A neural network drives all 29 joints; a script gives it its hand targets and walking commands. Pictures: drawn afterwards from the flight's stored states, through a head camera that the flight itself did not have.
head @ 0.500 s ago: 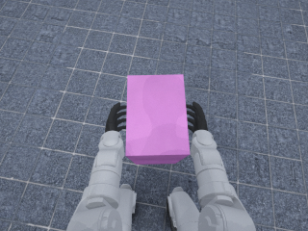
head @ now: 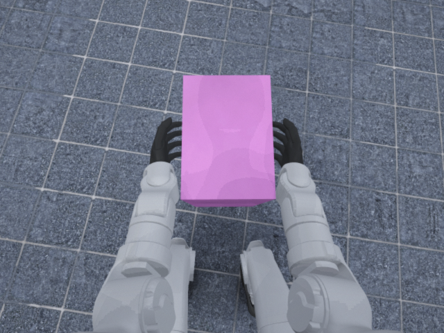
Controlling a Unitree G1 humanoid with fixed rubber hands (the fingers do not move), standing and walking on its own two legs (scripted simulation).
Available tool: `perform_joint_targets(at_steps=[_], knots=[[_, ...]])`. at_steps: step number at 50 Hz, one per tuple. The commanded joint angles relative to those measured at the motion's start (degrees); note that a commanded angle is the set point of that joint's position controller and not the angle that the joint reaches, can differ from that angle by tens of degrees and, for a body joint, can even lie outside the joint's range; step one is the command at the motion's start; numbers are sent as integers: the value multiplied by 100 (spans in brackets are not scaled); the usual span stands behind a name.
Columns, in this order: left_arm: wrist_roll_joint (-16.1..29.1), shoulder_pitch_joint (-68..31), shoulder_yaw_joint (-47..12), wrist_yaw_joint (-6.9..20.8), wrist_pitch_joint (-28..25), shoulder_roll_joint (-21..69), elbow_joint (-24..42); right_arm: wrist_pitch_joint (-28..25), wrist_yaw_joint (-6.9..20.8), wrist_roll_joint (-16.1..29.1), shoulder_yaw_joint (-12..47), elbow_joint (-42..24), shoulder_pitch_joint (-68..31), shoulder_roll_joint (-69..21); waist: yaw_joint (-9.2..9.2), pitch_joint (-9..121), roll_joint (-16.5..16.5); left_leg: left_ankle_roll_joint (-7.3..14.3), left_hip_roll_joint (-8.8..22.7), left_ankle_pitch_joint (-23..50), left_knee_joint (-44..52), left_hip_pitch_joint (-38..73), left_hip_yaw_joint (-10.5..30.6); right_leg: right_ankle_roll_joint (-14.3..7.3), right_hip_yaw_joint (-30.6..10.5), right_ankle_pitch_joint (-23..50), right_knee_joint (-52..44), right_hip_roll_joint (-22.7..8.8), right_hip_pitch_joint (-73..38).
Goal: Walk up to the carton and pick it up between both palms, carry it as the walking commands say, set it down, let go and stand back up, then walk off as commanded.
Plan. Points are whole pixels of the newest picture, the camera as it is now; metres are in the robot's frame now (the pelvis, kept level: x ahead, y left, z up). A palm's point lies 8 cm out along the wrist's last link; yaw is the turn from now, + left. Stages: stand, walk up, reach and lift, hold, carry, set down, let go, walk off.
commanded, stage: set down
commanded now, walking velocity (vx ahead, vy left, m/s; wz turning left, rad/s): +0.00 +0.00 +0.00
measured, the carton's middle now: (225, 155) +0.44 -0.02 -0.15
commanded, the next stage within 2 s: none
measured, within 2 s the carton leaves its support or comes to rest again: neither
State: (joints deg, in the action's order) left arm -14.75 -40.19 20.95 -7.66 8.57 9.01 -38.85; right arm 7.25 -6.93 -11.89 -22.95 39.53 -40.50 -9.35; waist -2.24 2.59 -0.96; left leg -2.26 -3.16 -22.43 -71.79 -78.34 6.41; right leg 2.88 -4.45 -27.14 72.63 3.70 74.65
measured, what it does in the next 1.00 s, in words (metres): lowers itself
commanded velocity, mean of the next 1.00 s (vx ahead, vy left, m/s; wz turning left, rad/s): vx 0.00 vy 0.00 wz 0.00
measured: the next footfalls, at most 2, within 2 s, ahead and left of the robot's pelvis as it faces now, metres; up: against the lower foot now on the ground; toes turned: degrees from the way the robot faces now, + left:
none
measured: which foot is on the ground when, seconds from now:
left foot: down 0.00-1.00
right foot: down 0.00-1.00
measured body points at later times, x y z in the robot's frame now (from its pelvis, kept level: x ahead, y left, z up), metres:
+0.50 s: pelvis -0.02 +0.00 -0.07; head +0.23 +0.01 +0.30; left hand +0.45 +0.10 -0.16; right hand +0.44 -0.14 -0.16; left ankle +0.09 +0.13 -0.61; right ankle +0.06 -0.14 -0.61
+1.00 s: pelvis -0.03 +0.00 -0.14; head +0.27 +0.00 +0.20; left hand +0.48 +0.10 -0.25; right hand +0.47 -0.14 -0.24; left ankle +0.09 +0.13 -0.61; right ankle +0.06 -0.14 -0.61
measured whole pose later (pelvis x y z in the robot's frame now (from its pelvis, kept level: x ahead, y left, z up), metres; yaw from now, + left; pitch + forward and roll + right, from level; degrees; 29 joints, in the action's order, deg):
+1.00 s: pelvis -0.03 +0.00 -0.14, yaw -1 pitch +39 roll -2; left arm -15.4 -63.6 24.6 -7.9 14.9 3.7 -42.9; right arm 14.0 -7.5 -12.1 -27.4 40.9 -61.9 -4.0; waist -2.0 -2.4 -0.9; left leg -3.8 -5.3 -27.2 -99.4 -110.6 6.4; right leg 4.5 -4.2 -33.4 101.5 5.3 106.7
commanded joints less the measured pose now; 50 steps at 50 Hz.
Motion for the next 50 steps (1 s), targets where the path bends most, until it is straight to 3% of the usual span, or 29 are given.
perform_joint_targets(at_steps=[1, 18, 33, 50], knots=[[286, -3218, -2887, 634, -204, 5344, -99, -132, 908, 319, 2922, 105, -3190, -5353, -134, 4819, -170, 30, -849, 1279, 403, 3016, -439, -38, 426, 1539, -582, 844, -1467], [295, -4195, -2650, 586, 28, 5324, -250, 95, 971, 404, 2666, 190, -4143, -5179, -233, 5249, -279, -28, -949, 1001, -507, 2259, -541, 2, 622, 1240, 434, 876, -407], [279, -5204, -2301, 703, 271, 5179, -489, 383, 980, 380, 2457, 284, -5116, -5238, -160, 5537, -166, -26, -976, 623, -1295, 1279, -792, 73, 721, 1015, 1141, 863, 91], [424, -6028, -2285, 828, 412, 4967, -526, 523, 1029, 545, 2486, 210, -5984, -5022, -135, 5875, -151, -40, -933, 727, -2130, 701, -907, 135, 831, 1029, 1904, 844, 785]])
